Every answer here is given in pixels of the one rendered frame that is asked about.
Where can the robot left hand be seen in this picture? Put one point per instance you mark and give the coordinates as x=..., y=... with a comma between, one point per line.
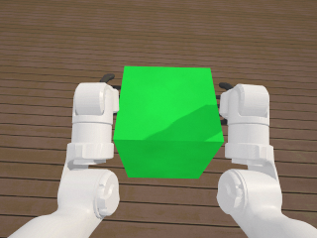
x=105, y=79

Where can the robot right forearm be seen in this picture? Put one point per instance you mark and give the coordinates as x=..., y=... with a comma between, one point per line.
x=246, y=108

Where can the carton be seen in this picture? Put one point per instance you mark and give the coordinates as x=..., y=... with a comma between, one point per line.
x=168, y=124

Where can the robot right hand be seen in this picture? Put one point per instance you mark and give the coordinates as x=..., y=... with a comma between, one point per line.
x=227, y=86

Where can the robot right upper arm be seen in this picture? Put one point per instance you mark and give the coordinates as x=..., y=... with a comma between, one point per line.
x=253, y=198

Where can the robot left forearm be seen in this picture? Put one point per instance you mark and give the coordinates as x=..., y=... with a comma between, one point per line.
x=92, y=118

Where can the robot left upper arm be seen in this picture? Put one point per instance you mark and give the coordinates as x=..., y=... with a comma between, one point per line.
x=85, y=197

